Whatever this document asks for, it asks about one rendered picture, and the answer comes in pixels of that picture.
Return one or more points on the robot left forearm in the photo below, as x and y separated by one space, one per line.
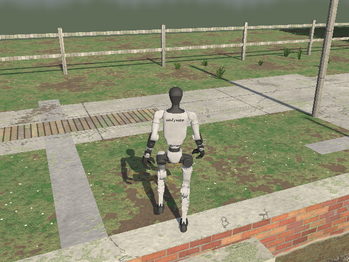
149 147

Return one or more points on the robot right hand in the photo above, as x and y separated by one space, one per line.
197 151

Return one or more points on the robot right forearm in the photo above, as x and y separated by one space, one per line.
199 144

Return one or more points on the robot right thigh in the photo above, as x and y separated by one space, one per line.
187 163

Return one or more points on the left robot upper arm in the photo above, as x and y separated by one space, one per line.
155 124

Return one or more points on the right robot upper arm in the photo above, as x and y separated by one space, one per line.
194 125

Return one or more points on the humanoid robot torso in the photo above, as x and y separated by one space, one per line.
174 128

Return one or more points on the robot left hand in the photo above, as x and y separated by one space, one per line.
145 162

